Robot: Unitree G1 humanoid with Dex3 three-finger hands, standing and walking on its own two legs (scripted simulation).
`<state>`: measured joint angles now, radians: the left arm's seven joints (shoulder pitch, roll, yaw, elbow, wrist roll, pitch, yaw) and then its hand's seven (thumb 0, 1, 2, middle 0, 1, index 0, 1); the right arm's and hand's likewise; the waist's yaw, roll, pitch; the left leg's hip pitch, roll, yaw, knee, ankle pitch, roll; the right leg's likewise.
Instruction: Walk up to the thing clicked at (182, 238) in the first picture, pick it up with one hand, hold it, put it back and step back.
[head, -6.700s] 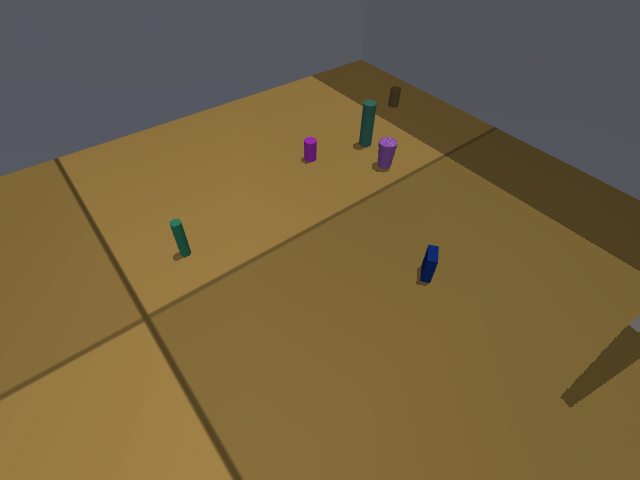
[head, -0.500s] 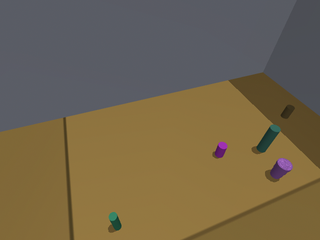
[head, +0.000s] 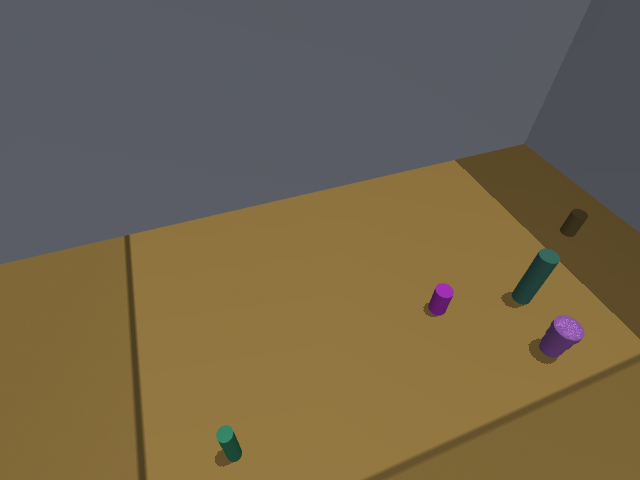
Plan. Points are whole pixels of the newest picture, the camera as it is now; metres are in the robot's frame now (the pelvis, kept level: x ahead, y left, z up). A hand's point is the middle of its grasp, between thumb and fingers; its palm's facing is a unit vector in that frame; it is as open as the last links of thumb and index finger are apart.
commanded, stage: stand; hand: left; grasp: from the side
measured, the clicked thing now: (230, 444) +0.37 +0.24 -0.69
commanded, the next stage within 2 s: go down in 0.58 s
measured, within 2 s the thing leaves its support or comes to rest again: neither
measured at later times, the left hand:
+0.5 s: hand out of the picture +0.08 +0.26 -0.16, palm faces -0.03 -0.94 -0.35, open 7.4 cm
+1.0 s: hand out of the picture +0.16 +0.27 -0.16, palm faces +0.04 -0.93 -0.35, open 12.8 cm
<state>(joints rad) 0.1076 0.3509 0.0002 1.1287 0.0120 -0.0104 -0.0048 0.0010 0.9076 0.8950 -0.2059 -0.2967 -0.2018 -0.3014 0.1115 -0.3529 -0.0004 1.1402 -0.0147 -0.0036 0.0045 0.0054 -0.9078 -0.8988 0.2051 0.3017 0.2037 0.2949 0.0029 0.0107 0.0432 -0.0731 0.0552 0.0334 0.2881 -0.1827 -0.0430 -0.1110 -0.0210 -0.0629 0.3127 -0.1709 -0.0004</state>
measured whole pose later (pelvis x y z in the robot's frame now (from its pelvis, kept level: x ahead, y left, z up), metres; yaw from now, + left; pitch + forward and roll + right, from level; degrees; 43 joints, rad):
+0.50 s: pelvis +0.01 +0.00 +0.00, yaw +0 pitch -1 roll +0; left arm 0.11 0.35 0.00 1.13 0.01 -0.01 0.00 0.00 0.91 0.89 -0.21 -0.30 -0.20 -0.30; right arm 0.11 -0.35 0.00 1.14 -0.02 0.00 0.00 0.01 -0.91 -0.90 0.21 0.30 0.20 0.29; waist 0.00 0.01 0.05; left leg -0.07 0.06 0.04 0.29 -0.19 -0.04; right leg -0.11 -0.02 -0.06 0.31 -0.18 0.00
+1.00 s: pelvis -0.01 +0.01 -0.02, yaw +0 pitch +7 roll +0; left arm -0.01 0.33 0.19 0.94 0.08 0.05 -0.02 0.00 0.28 0.32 -0.07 -0.08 -0.08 -0.08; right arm 0.24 -0.24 -0.03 0.75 0.02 -0.03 -0.03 0.01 -0.94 -0.91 0.20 0.30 0.20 0.29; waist -0.03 0.00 0.01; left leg -0.40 0.05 0.03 0.59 -0.30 -0.03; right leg -0.43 -0.04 -0.05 0.58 -0.27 0.01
